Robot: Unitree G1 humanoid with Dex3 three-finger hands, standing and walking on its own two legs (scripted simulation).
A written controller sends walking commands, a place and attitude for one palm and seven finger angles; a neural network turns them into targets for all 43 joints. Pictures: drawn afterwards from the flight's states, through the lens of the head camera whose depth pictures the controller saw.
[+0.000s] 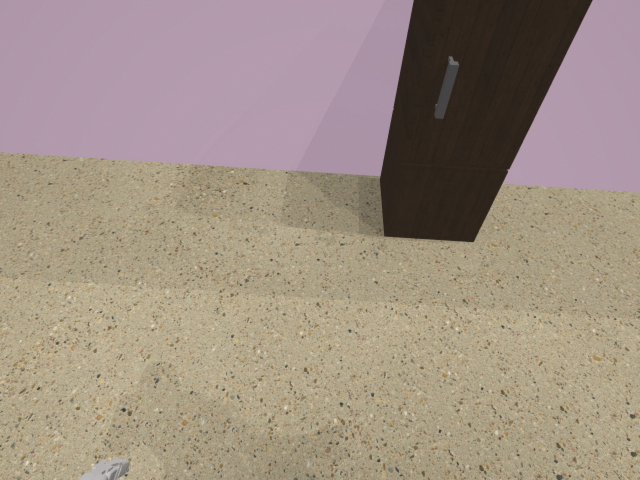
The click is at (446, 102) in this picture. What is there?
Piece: cupboard door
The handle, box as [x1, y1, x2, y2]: [434, 56, 458, 118]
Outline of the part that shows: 451,56 448,57 448,65 437,103 435,104 434,115 437,118 443,117 458,67 457,62 454,61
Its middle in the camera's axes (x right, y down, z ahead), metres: +0.37 -0.45 +1.15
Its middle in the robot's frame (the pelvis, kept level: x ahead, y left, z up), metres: +1.17 -0.32 -0.05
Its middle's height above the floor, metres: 0.71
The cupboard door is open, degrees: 0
